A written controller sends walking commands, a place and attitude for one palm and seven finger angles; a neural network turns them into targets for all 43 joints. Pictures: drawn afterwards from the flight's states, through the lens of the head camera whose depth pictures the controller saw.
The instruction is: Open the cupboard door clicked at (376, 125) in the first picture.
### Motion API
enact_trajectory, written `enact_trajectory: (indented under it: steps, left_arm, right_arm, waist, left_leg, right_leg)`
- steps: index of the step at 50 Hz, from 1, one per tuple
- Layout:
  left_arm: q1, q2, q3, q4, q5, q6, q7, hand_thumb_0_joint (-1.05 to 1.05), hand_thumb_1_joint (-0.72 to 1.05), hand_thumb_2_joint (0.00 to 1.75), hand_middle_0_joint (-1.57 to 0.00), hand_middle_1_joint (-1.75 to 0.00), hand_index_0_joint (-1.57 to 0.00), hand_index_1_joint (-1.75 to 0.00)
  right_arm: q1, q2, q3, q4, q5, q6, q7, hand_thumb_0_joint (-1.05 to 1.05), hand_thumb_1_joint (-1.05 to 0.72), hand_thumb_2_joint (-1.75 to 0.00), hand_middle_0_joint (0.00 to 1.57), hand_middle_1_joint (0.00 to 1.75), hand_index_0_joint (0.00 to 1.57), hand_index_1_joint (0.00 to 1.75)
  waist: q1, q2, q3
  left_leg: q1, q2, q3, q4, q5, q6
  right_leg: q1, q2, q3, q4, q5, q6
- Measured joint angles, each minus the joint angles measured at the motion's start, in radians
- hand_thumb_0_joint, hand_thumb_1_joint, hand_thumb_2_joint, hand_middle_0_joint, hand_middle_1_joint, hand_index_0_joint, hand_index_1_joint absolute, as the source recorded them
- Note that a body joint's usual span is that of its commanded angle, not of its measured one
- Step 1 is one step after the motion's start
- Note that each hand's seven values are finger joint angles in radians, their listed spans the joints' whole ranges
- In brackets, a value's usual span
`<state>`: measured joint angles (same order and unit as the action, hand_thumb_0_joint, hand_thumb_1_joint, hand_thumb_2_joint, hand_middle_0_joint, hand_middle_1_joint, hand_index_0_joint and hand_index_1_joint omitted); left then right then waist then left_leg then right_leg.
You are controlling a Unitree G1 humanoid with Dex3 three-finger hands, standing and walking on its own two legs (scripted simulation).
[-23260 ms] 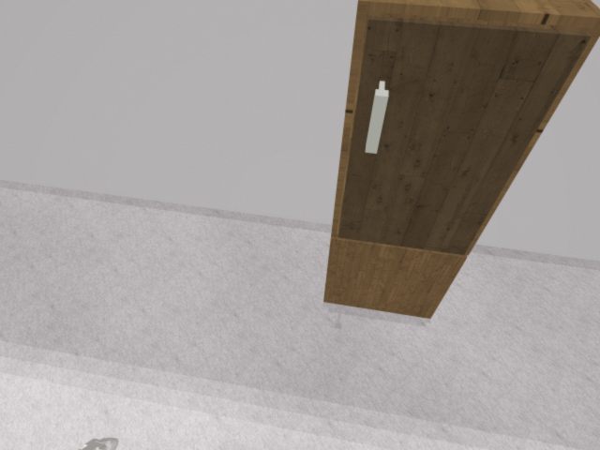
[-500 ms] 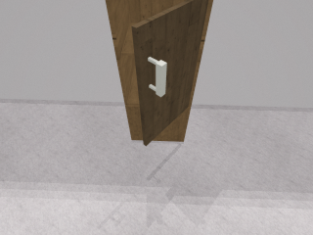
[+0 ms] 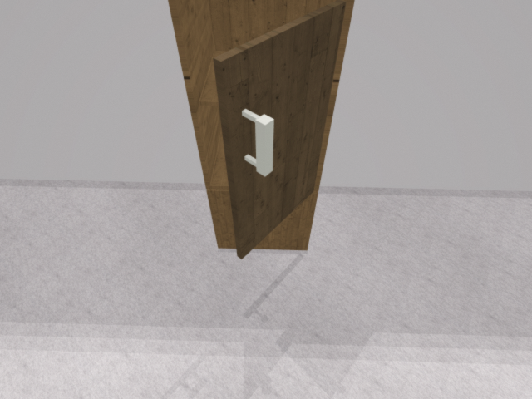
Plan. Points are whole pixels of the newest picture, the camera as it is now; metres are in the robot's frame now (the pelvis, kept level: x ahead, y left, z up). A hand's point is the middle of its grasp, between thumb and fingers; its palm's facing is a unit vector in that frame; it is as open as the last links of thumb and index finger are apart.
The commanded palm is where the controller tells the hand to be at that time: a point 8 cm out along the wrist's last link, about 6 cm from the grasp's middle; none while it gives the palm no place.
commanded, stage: look to check the result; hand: left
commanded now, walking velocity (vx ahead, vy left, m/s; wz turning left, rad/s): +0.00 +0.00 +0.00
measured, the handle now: (256, 142) +0.55 +0.05 +0.07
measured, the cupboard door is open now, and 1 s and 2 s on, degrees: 50 50 50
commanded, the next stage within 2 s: walk to a spot facing it in 0.56 s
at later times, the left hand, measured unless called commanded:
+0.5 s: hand out of the picture +0.01 +0.16 -0.17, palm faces +0.06 -0.98 -0.19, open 7.4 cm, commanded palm none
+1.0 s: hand out of the picture +0.05 +0.17 -0.18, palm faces -0.04 -0.98 -0.21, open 7.4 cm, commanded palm none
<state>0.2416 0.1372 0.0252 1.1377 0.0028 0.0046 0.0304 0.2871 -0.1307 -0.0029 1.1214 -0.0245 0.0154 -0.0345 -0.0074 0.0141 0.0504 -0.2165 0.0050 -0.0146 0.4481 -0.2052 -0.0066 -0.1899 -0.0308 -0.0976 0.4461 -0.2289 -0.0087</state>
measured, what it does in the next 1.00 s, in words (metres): stands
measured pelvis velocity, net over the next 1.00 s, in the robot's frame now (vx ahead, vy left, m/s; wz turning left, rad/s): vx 0.02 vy -0.01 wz -0.12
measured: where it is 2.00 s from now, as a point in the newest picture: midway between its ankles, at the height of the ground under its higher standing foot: outside the picture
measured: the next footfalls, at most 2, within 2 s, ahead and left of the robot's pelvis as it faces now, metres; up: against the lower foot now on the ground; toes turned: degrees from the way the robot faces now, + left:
left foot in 1.64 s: +0.14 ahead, +0.09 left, +0.00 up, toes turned -29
right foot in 1.98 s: +0.00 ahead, -0.17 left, +0.00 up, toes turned -42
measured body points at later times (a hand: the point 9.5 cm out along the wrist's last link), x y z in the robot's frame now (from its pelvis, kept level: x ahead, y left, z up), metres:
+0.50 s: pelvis +0.02 -0.01 +0.00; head +0.04 -0.01 +0.45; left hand +0.01 +0.21 -0.16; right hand +0.02 -0.22 -0.16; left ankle +0.02 +0.12 -0.74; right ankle +0.01 -0.11 -0.74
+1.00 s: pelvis +0.02 -0.01 -0.01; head +0.05 -0.02 +0.44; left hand +0.05 +0.23 -0.16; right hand +0.01 -0.24 -0.17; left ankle +0.02 +0.12 -0.74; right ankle +0.01 -0.11 -0.74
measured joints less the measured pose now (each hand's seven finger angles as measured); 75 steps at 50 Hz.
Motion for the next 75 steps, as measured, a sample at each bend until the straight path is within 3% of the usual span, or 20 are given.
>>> enact_trajectory:
  steps: [37, 51, 55, 57, 58, 61, 64, 75]
  left_arm:
    - [0.004, -0.004, -0.005, 0.017, -0.003, -0.005, -0.001, 0.01, 0.90, 0.90, -0.20, -0.30, -0.20, -0.30]
    - [-0.012, 0.038, 0.053, -0.068, 0.010, 0.055, -0.029, 0.01, 0.90, 0.90, -0.20, -0.30, -0.20, -0.30]
    - [-0.042, 0.061, 0.066, -0.108, 0.013, 0.065, -0.038, 0.01, 0.90, 0.90, -0.20, -0.30, -0.20, -0.30]
    - [-0.052, 0.067, 0.068, -0.130, 0.011, 0.057, -0.043, 0.01, 0.91, 0.90, -0.20, -0.30, -0.20, -0.30]
    - [-0.050, 0.074, 0.068, -0.145, 0.013, 0.045, -0.044, 0.01, 0.91, 0.90, -0.20, -0.30, -0.20, -0.30]
    - [-0.061, 0.069, 0.064, -0.163, 0.013, 0.026, -0.029, 0.01, 0.91, 0.90, -0.20, -0.30, -0.20, -0.30]
    - [-0.054, 0.062, 0.059, -0.172, 0.011, 0.026, -0.015, 0.01, 0.90, 0.90, -0.20, -0.30, -0.20, -0.30]
    - [0.002, 0.044, 0.048, -0.189, 0.017, 0.028, -0.012, 0.01, 0.90, 0.90, -0.20, -0.30, -0.20, -0.30]
  right_arm:
    - [-0.032, -0.014, 0.011, 0.024, 0.002, -0.003, -0.008, 0.01, -0.92, -0.90, 0.20, 0.30, 0.20, 0.30]
    - [-0.061, -0.036, -0.037, -0.076, -0.003, 0.020, -0.019, 0.01, -0.91, -0.90, 0.20, 0.30, 0.20, 0.30]
    - [-0.062, -0.054, -0.043, -0.108, -0.010, 0.014, -0.018, 0.01, -0.91, -0.90, 0.20, 0.30, 0.20, 0.30]
    - [-0.061, -0.068, -0.044, -0.118, -0.012, 0.016, -0.017, 0.01, -0.91, -0.90, 0.20, 0.30, 0.20, 0.30]
    - [-0.059, -0.072, -0.045, -0.125, -0.009, 0.020, -0.015, 0.01, -0.91, -0.90, 0.20, 0.30, 0.20, 0.30]
    - [-0.097, -0.096, -0.058, -0.128, 0.002, 0.047, -0.008, 0.01, -0.91, -0.90, 0.20, 0.30, 0.20, 0.30]
    - [-0.139, -0.107, -0.064, -0.143, 0.005, 0.053, -0.003, 0.01, -0.91, -0.90, 0.20, 0.30, 0.20, 0.30]
    - [-0.247, -0.087, -0.053, -0.226, 0.018, 0.042, -0.002, 0.01, -0.91, -0.90, 0.20, 0.30, 0.20, 0.30]
  waist:
    - [0.009, 0.006, 0.011]
    - [0.016, -0.013, 0.037]
    - [0.021, -0.008, 0.051]
    - [0.024, 0.012, 0.054]
    - [0.025, 0.011, 0.048]
    - [0.023, 0.038, 0.063]
    - [0.026, 0.032, 0.070]
    - [0.051, -0.011, 0.057]
  left_leg:
    - [0.060, 0.014, -0.004, -0.048, -0.011, -0.015]
    - [-0.017, 0.061, 0.111, 0.091, -0.093, -0.019]
    - [-0.019, 0.075, 0.148, 0.110, -0.107, -0.026]
    - [-0.023, 0.093, 0.154, 0.132, -0.118, -0.039]
    - [-0.044, 0.098, 0.157, 0.168, -0.131, -0.040]
    - [-0.147, 0.081, 0.072, 0.441, -0.270, -0.035]
    - [-0.216, 0.054, 0.040, 0.610, -0.245, -0.041]
    - [-0.221, 0.019, -0.004, 0.494, -0.221, -0.056]
  right_leg:
    - [0.059, 0.015, -0.005, -0.048, -0.012, -0.011]
    - [-0.086, 0.056, 0.110, 0.124, -0.060, -0.019]
    - [-0.146, 0.045, 0.087, 0.311, -0.196, -0.010]
    - [-0.120, 0.041, 0.068, 0.268, -0.172, -0.009]
    - [-0.097, 0.037, 0.073, 0.201, -0.113, -0.025]
    - [-0.099, 0.066, 0.074, 0.199, -0.125, -0.061]
    - [-0.077, 0.082, 0.108, 0.133, -0.092, -0.067]
    - [-0.038, 0.126, 0.254, 0.020, -0.019, -0.060]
